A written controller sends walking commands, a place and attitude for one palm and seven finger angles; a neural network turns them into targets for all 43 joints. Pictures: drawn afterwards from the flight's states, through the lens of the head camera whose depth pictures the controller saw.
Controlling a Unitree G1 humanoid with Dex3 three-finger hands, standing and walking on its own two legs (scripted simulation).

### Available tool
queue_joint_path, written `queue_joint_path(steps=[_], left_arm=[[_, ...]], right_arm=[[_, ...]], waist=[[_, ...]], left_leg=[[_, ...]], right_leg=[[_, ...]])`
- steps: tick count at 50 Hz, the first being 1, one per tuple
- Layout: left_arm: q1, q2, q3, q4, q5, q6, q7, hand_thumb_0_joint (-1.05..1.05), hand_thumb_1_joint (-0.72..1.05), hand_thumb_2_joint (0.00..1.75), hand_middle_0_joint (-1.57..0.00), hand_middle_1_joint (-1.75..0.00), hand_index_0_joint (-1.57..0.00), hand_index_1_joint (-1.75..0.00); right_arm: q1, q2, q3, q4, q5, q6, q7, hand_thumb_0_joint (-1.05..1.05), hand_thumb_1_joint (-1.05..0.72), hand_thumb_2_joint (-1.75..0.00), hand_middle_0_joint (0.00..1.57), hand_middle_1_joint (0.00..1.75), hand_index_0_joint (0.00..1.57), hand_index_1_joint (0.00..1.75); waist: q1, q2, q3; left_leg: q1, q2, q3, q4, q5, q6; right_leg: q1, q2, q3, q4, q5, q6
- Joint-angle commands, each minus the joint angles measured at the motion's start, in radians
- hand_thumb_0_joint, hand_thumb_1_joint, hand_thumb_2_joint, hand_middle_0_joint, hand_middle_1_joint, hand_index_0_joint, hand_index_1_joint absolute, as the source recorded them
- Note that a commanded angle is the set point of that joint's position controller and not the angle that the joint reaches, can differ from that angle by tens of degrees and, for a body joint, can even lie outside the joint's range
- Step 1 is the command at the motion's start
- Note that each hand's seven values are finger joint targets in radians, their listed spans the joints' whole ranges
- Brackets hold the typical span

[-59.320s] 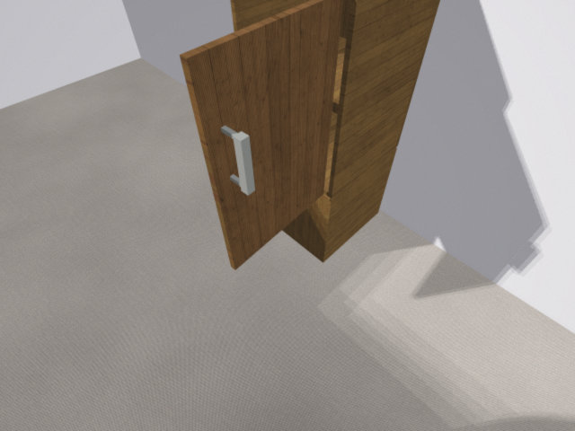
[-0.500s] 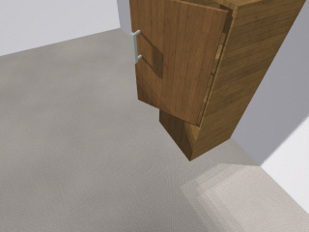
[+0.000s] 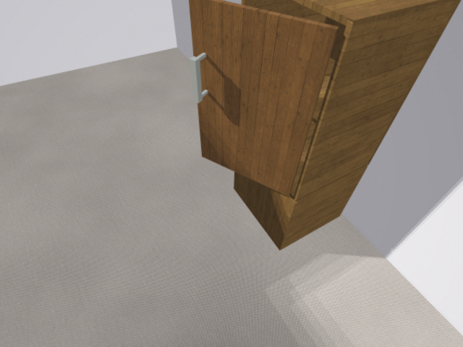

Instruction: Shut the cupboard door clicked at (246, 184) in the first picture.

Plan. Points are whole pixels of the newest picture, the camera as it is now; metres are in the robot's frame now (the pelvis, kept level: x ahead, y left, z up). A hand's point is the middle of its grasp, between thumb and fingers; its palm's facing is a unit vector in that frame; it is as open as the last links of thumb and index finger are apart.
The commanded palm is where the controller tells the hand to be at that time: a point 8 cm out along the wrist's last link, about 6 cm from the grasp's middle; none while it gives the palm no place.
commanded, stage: walk to a spot facing it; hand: left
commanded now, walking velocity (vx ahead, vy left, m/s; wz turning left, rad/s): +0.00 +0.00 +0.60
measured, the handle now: (200, 78) +0.84 +0.13 +0.03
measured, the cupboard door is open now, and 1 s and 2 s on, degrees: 29 29 29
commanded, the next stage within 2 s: none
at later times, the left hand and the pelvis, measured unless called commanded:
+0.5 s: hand out of the picture -0.01 +0.28 -0.18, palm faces +0.27 -0.92 -0.28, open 7.4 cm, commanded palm none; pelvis -0.03 +0.05 -0.02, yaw +17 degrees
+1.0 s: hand out of the picture -0.09 +0.22 -0.18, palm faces +0.57 -0.78 -0.27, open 7.4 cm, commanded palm none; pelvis -0.01 +0.03 -0.01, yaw +38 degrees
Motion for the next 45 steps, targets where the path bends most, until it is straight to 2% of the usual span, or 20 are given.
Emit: queue_joint_path(steps=[1,4,7,9,12,15,16,17,19,21,26,30,33,34,35,36,37,39,42,45], left_arm=[[0.102,0.133,0.034,-0.03,-0.006,0.009,0.014,0.0,0.9,0.9,-0.2,-0.3,-0.2,-0.3],[0.129,0.15,0.055,-0.055,-0.001,0.015,0.017,0.0,0.9,0.9,-0.2,-0.3,-0.2,-0.3],[0.131,0.166,0.068,-0.087,0.009,0.017,0.015,0.0,0.9,0.9,-0.2,-0.3,-0.2,-0.3],[0.077,0.176,0.077,-0.123,0.021,0.016,0.019,0.0,0.9,0.9,-0.2,-0.3,-0.2,-0.3],[0.022,0.214,0.093,-0.164,0.018,0.009,0.01,0.0,0.9,0.9,-0.2,-0.3,-0.2,-0.3],[0.037,0.208,0.093,-0.183,0.003,0.012,-0.001,0.0,0.9,0.9,-0.2,-0.3,-0.2,-0.3],[0.074,0.155,0.088,-0.204,-0.007,0.018,-0.006,0.0,0.9,0.9,-0.2,-0.3,-0.2,-0.3],[0.023,0.121,0.071,-0.249,-0.011,0.021,-0.005,0.0,0.9,0.9,-0.2,-0.3,-0.2,-0.3],[-0.03,0.133,0.08,-0.283,0.004,0.037,-0.004,0.0,0.9,0.9,-0.2,-0.3,-0.2,-0.3],[-0.044,0.127,0.085,-0.271,0.009,0.042,-0.015,0.0,0.9,0.9,-0.2,-0.3,-0.2,-0.3],[-0.002,0.097,0.079,-0.283,0.01,0.037,-0.023,0.0,0.9,0.9,-0.2,-0.3,-0.2,-0.3],[0.003,0.11,0.079,-0.306,0.01,0.038,-0.019,0.0,0.9,0.9,-0.2,-0.3,-0.2,-0.3],[0.101,0.139,0.089,-0.292,0.006,0.036,-0.015,0.0,0.9,0.9,-0.2,-0.3,-0.2,-0.3],[0.145,0.185,0.098,-0.286,0.011,0.03,-0.012,0.0,0.9,0.9,-0.2,-0.3,-0.2,-0.3],[0.145,0.263,0.116,-0.297,0.026,0.023,-0.006,0.0,0.9,0.9,-0.2,-0.3,-0.2,-0.3],[0.033,0.292,0.108,-0.325,0.031,0.024,0.001,0.0,0.9,0.9,-0.2,-0.3,-0.2,-0.3],[-0.086,0.255,0.089,-0.35,0.022,0.021,0.007,0.0,0.9,0.9,-0.2,-0.3,-0.2,-0.3],[-0.147,0.191,0.083,-0.367,0.02,0.007,0.006,0.0,0.9,0.9,-0.2,-0.3,-0.2,-0.3],[-0.023,0.201,0.084,-0.327,0.02,-0.006,0.004,0.0,0.9,0.9,-0.2,-0.3,-0.2,-0.3],[0.093,0.244,0.099,-0.292,0.022,0.003,0.002,0.0,0.9,0.9,-0.2,-0.3,-0.2,-0.3]], right_arm=[[0.064,-0.1,-0.022,-0.034,-0.004,0.002,-0.009,0.0,-0.9,-0.9,0.2,0.3,0.2,0.3],[0.058,-0.1,-0.036,-0.066,-0.004,0.011,-0.005,0.0,-0.9,-0.9,0.2,0.3,0.2,0.3],[0.023,-0.081,-0.056,-0.113,-0.01,0.034,0.0,0.0,-0.9,-0.9,0.2,0.3,0.2,0.3],[0.023,-0.083,-0.069,-0.14,-0.009,0.043,0.007,0.0,-0.9,-0.9,0.2,0.3,0.2,0.3],[0.035,-0.057,-0.067,-0.167,-0.006,0.044,0.02,0.0,-0.9,-0.9,0.2,0.3,0.2,0.3],[0.195,-0.075,-0.074,-0.147,-0.018,0.032,0.028,0.0,-0.9,-0.9,0.2,0.3,0.2,0.3],[0.25,-0.154,-0.09,-0.149,-0.028,0.021,0.027,0.0,-0.9,-0.9,0.2,0.3,0.2,0.3],[0.279,-0.219,-0.103,-0.15,-0.019,0.017,0.017,0.0,-0.9,-0.9,0.2,0.3,0.2,0.3],[0.191,-0.219,-0.111,-0.189,-0.023,0.018,0.019,0.0,-0.9,-0.9,0.2,0.3,0.2,0.3],[0.083,-0.201,-0.1,-0.221,-0.032,0.019,0.013,0.0,-0.9,-0.9,0.2,0.3,0.2,0.3],[0.076,-0.218,-0.112,-0.234,-0.033,0.02,0.013,0.0,-0.9,-0.9,0.2,0.3,0.2,0.3],[0.069,-0.219,-0.123,-0.243,-0.031,0.03,0.021,0.0,-0.9,-0.9,0.2,0.3,0.2,0.3],[0.011,-0.202,-0.131,-0.27,-0.023,0.041,0.025,0.0,-0.9,-0.9,0.2,0.3,0.2,0.3],[0.0,-0.176,-0.13,-0.279,-0.015,0.043,0.029,0.0,-0.9,-0.9,0.2,0.3,0.2,0.3],[0.008,-0.106,-0.127,-0.294,-0.004,0.047,0.033,0.0,-0.9,-0.9,0.2,0.3,0.2,0.3],[-0.006,-0.103,-0.13,-0.304,-0.014,0.041,0.034,0.0,-0.9,-0.9,0.2,0.3,0.2,0.3],[0.017,-0.135,-0.133,-0.3,-0.021,0.047,0.042,0.0,-0.9,-0.9,0.2,0.3,0.2,0.3],[0.068,-0.1,-0.128,-0.288,-0.022,0.053,0.053,0.0,-0.9,-0.9,0.2,0.3,0.2,0.3],[-0.004,-0.095,-0.105,-0.322,-0.011,0.037,0.063,0.0,-0.9,-0.9,0.2,0.3,0.2,0.3],[-0.094,-0.078,-0.085,-0.347,-0.007,0.028,0.065,0.0,-0.9,-0.9,0.2,0.3,0.2,0.3]], waist=[[0.012,-0.002,0.002],[0.027,-0.045,0.007],[0.035,-0.129,0.07],[0.014,-0.101,0.106],[-0.02,-0.055,0.132],[-0.072,0.002,0.031],[-0.078,0.253,-0.013],[-0.082,0.347,-0.053],[-0.05,0.087,0.002],[-0.019,0.138,0.069],[-0.005,0.077,-0.057],[-0.008,0.166,-0.086],[0.04,0.185,-0.098],[0.06,0.111,-0.103],[0.062,-0.125,-0.077],[0.045,-0.226,0.014],[-0.019,-0.116,0.056],[-0.066,-0.128,0.037],[-0.006,-0.183,-0.007],[0.061,-0.203,-0.034]], left_leg=[[0.027,0.122,-0.142,0.061,0.334,-0.002],[-0.088,0.091,-0.123,0.16,0.254,-0.009],[-0.26,0.042,-0.065,0.478,-0.278,-0.04],[-0.31,0.066,-0.078,0.607,-0.372,-0.048],[-0.256,0.082,-0.023,0.443,-0.317,-0.056],[0.014,0.044,-0.002,0.178,0.052,-0.023],[0.099,0.237,-0.343,0.057,0.376,0.089],[0.089,0.417,-0.641,-0.062,0.543,0.223],[-0.134,0.39,-0.613,-0.158,-0.186,0.196],[-0.274,0.318,-0.564,-0.198,-0.378,0.139],[-0.136,0.226,-0.47,-0.147,-0.227,0.112],[-0.087,0.199,-0.499,-0.137,-0.154,0.1],[-0.162,0.119,-0.46,-0.095,-0.144,0.044],[-0.247,0.062,-0.417,-0.016,-0.179,-0.001],[-0.415,-0.063,-0.267,0.242,-0.31,-0.076],[-0.478,-0.088,-0.151,0.58,-0.372,-0.101],[-0.42,-0.019,-0.193,0.745,-0.324,-0.079],[-0.412,0.003,-0.146,0.849,-0.258,-0.089],[-0.417,0.026,-0.056,0.629,-0.266,-0.107],[-0.335,0.011,0.025,0.381,-0.263,-0.095]], right_leg=[[-0.072,-0.204,0.045,0.068,0.463,0.046],[-0.032,-0.249,0.05,0.109,0.533,0.014],[-0.03,-0.411,0.114,0.091,0.735,-0.124],[-0.067,-0.453,0.107,0.089,0.73,-0.174],[-0.092,-0.415,-0.006,0.175,0.775,-0.128],[-0.211,-0.317,-0.137,0.476,0.638,-0.005],[-0.397,-0.189,-0.182,0.715,0.208,0.073],[-0.5,-0.094,-0.088,0.899,-0.368,0.094],[-0.456,-0.144,0.02,0.914,-0.298,0.071],[-0.451,-0.146,0.027,0.863,-0.19,0.077],[-0.408,-0.082,-0.012,0.631,-0.144,0.092],[-0.372,-0.05,-0.011,0.487,-0.14,0.097],[-0.181,-0.026,-0.037,0.215,-0.063,0.087],[-0.07,-0.076,0.016,0.059,-0.037,0.067],[-0.022,-0.315,0.289,-0.102,-0.209,-0.019],[-0.194,-0.548,0.465,-0.162,-0.188,-0.109],[-0.338,-0.525,0.335,-0.131,-0.109,-0.114],[-0.31,-0.403,0.204,-0.032,0.11,-0.092],[-0.052,-0.356,0.003,0.14,0.659,-0.064],[0.045,-0.361,-0.036,0.223,0.817,-0.037]])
